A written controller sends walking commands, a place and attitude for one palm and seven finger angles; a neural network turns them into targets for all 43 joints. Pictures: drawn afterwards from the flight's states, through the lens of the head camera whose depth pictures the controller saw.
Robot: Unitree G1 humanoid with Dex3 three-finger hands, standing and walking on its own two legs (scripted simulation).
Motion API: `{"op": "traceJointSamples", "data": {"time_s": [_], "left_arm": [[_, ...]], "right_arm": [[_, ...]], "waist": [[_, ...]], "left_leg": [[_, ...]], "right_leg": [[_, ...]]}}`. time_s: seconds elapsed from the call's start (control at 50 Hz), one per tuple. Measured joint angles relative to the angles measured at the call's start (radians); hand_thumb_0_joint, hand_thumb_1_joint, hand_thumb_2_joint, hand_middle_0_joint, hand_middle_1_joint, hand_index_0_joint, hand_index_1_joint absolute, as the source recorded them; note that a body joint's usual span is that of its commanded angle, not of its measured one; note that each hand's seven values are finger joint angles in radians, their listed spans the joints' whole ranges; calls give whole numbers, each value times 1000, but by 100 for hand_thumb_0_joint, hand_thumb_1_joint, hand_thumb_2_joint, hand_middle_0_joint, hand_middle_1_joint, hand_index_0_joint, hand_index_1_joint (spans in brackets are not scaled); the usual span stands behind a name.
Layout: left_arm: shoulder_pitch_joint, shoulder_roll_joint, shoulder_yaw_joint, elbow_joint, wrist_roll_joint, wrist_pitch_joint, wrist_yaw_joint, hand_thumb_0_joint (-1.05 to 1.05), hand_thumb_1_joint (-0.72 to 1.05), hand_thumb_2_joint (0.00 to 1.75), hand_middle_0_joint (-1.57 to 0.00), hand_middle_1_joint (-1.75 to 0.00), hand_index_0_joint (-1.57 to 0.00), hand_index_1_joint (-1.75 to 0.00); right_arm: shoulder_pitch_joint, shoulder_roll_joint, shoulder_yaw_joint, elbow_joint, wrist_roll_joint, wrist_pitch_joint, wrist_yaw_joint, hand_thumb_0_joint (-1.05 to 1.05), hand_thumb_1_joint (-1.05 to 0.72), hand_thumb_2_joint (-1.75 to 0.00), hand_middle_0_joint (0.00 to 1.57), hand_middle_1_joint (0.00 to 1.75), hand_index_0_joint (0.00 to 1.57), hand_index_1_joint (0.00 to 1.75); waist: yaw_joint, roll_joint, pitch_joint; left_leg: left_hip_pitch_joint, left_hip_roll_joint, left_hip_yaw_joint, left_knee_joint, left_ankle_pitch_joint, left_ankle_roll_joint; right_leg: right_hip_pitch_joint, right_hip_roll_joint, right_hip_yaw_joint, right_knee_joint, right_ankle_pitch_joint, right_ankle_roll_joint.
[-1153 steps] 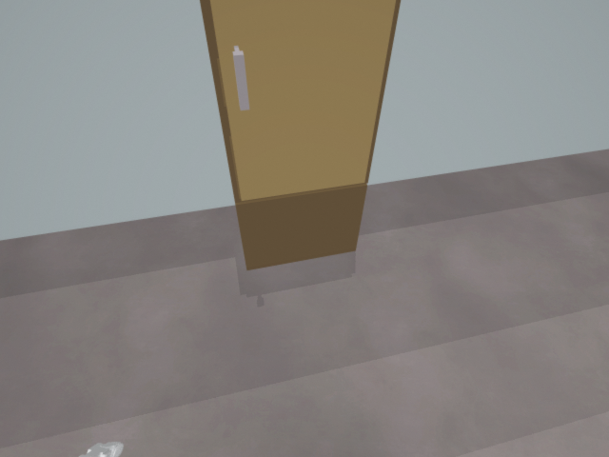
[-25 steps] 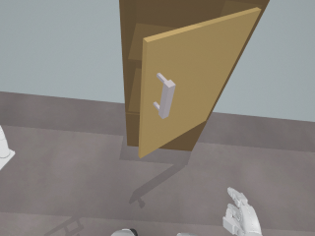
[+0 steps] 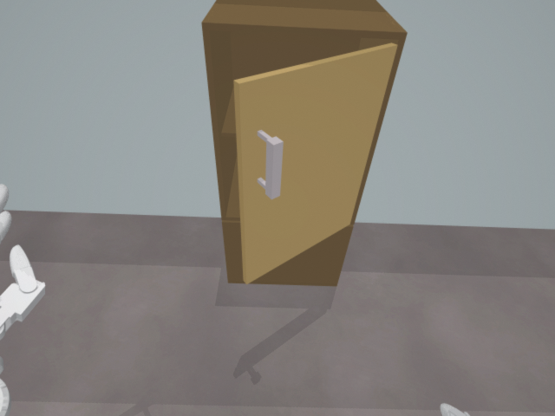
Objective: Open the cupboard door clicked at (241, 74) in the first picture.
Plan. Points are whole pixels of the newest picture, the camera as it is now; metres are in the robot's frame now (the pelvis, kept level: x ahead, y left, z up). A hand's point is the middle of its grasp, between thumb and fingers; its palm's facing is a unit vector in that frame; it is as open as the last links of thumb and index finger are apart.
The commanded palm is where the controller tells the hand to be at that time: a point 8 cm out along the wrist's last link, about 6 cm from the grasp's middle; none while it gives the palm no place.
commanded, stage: stop stepping back and stand still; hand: left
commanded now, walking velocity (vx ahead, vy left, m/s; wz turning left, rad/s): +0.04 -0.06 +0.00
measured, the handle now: (267, 164) +0.58 +0.06 +0.08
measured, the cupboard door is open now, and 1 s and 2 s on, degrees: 37 37 37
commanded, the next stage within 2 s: let the arm hang, fingers relaxed in 0.44 s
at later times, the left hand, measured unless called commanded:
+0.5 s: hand (46, 324) +0.17 +0.25 +0.16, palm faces +0.45 -0.80 -0.40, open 7.4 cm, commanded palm +0.10 +0.29 +0.19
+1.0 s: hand out of the picture -0.05 +0.21 -0.16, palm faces +0.08 -0.97 -0.24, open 7.0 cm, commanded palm none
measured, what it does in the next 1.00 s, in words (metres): steps on the spot: left foot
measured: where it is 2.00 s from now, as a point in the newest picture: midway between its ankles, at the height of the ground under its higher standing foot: outside the picture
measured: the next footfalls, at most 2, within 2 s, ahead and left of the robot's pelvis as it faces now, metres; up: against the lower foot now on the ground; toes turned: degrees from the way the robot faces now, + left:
left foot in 0.56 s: +0.02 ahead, +0.14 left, +0.00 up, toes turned +3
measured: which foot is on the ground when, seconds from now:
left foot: down 0.00-0.24, up 0.26-0.54, down 0.56-1.00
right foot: down 0.00-1.00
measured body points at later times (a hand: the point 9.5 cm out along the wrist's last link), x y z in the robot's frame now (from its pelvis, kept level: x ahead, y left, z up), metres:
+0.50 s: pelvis -0.04 -0.01 +0.02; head -0.04 -0.02 +0.47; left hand +0.14 +0.29 +0.18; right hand +0.10 -0.26 -0.08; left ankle -0.01 +0.14 -0.69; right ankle -0.05 -0.09 -0.73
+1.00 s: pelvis -0.05 +0.01 +0.01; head -0.02 +0.02 +0.46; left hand -0.06 +0.26 -0.14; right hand -0.02 -0.22 -0.15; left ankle -0.02 +0.14 -0.73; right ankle -0.04 -0.10 -0.73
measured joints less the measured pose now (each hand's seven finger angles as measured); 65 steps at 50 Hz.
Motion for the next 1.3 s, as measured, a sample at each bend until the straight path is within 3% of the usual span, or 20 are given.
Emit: {"op": "traceJointSamples", "data": {"time_s": [0.04,0.1,0.18,0.24,0.28,0.34,0.38,0.42,0.48,0.54,0.56,0.58,0.62,0.68,0.72,0.76,0.82,0.88,1.0,1.3], "left_arm": [[-18,-13,-9,2,2,13,4,1,89,90,-21,-31,-21,-31],[16,23,-12,-70,8,15,-4,2,90,90,-21,-30,-21,-31],[118,95,21,-185,5,-18,-9,2,89,90,-21,-31,-21,-31],[170,126,57,-191,10,-44,-7,1,89,90,-21,-31,-21,-31],[169,119,61,-161,9,-47,-11,1,89,90,-21,-31,-21,-31],[135,56,44,-78,8,-56,-18,1,89,90,-21,-31,-21,-31],[104,11,28,-11,10,-50,-18,1,89,90,-21,-31,-21,-31],[64,-24,4,42,17,-38,-14,1,89,90,-21,-31,-21,-31],[20,-49,-40,40,26,-20,-8,1,89,90,-21,-31,-21,-31],[37,-40,-63,-61,26,-22,-8,1,89,90,-21,-31,-21,-31],[29,-24,-80,-46,44,-47,-18,1,89,90,-21,-31,-21,-31],[-7,-6,-114,19,58,-43,-43,1,89,90,-21,-30,-21,-31],[-105,-1,-187,225,71,44,-88,0,90,90,-20,-30,-20,-31],[-213,-56,-279,578,72,172,-125,0,90,90,-20,-30,-20,-30],[-238,-92,-331,761,73,212,-142,0,91,90,-20,-30,-20,-30],[-225,-121,-373,897,74,218,-153,1,91,90,-20,-30,-20,-30],[-188,-186,-430,1084,71,225,-168,1,91,90,-20,-30,-20,-30],[-167,-192,-397,1185,52,206,-143,-2,98,90,-21,-30,-21,-30],[-154,-158,-384,1352,49,202,-140,-2,97,90,-20,-30,-21,-30],[-170,-189,-390,1499,53,180,-138,0,92,90,-20,-30,-20,-30]], "right_arm": [[-33,4,1,-20,-3,-6,2,2,-90,-90,20,30,20,30],[-67,41,8,-51,-15,-43,12,1,-90,-90,20,30,20,30],[-67,90,33,-83,-17,-59,24,1,-90,-90,20,30,20,30],[-51,99,38,-102,-17,-42,22,1,-90,-90,20,30,20,30],[-53,90,32,-89,-17,-21,22,1,-90,-90,20,30,20,30],[-57,67,26,-33,-20,-9,28,1,-90,-90,21,30,20,30],[-50,54,23,-16,-17,-6,26,1,-90,-90,21,30,20,30],[-44,41,20,-11,-16,-12,18,1,-90,-90,21,30,20,30],[-49,24,13,-16,-18,-33,3,1,-90,-90,21,30,20,30],[-63,12,4,-40,-23,-49,-1,1,-90,-90,20,30,20,30],[-69,0,-6,-30,-25,-74,19,1,-90,-90,20,30,20,30],[-76,-18,-16,-18,-24,-73,43,1,-90,-90,20,30,20,30],[-112,-36,-24,12,-27,-18,69,1,-90,-90,20,30,20,30],[-144,-32,-11,37,-51,40,80,1,-90,-90,20,30,20,30],[-146,-11,5,47,-56,60,83,1,-90,-90,20,30,20,30],[-140,20,21,69,-45,81,87,1,-90,-90,20,30,20,30],[-116,49,22,127,-35,117,90,1,-90,-90,20,30,20,30],[-78,72,24,199,-34,132,86,1,-91,-90,20,30,20,30],[-41,86,20,323,-34,137,70,1,-92,-90,20,30,20,30],[-48,102,17,413,-29,110,63,0,-91,-90,20,30,20,30]], "waist": [[-16,-9,31],[-52,-17,68],[-61,-11,83],[-45,28,73],[-19,54,71],[27,61,64],[35,57,57],[31,50,62],[19,33,90],[4,22,115],[0,31,106],[-6,45,91],[-24,52,82],[-54,66,91],[-58,57,113],[-47,23,133],[-53,32,158],[-34,40,171],[-6,49,173],[-11,61,129]], "left_leg": [[-4,-5,15,12,22,2],[-1,2,17,-8,56,4],[6,25,11,-59,101,-12],[-34,44,-1,-11,47,-21],[-106,41,-30,154,-86,-30],[-200,23,-62,435,-58,-47],[-217,31,-60,484,-6,-56],[-200,45,-53,433,26,-52],[-122,61,-39,239,28,-37],[-15,66,-37,22,58,-26],[2,67,-47,-20,142,-20],[-5,65,-59,-31,123,-32],[-43,39,-69,4,46,-45],[-72,13,-80,18,47,-49],[-70,6,-77,21,52,-50],[-69,1,-63,45,39,-60],[-51,15,-91,57,-23,-60],[-31,34,-114,10,72,-61],[18,36,-114,-71,91,-63],[81,5,-80,-170,136,-33]], "right_leg": [[-55,-7,23,109,26,24],[-144,7,39,233,-43,23],[-166,13,-13,137,-10,11],[-125,28,-55,5,49,-18],[-133,38,-60,-18,146,-54],[-123,34,-39,-57,184,-60],[-105,24,-30,-98,198,-52],[-87,12,-33,-132,213,-46],[-72,-4,-43,-147,220,-37],[-76,1,-47,-128,207,-28],[-103,4,-53,-92,194,-23],[-145,2,-58,-30,168,-10],[-236,-12,-16,148,18,19],[-311,-5,48,289,-78,32],[-287,-1,61,216,-23,32],[-245,-2,74,101,144,21],[-207,13,44,84,137,-10],[-166,30,16,21,148,-15],[-103,31,16,-99,209,-3],[-62,-3,47,-165,243,26]]}}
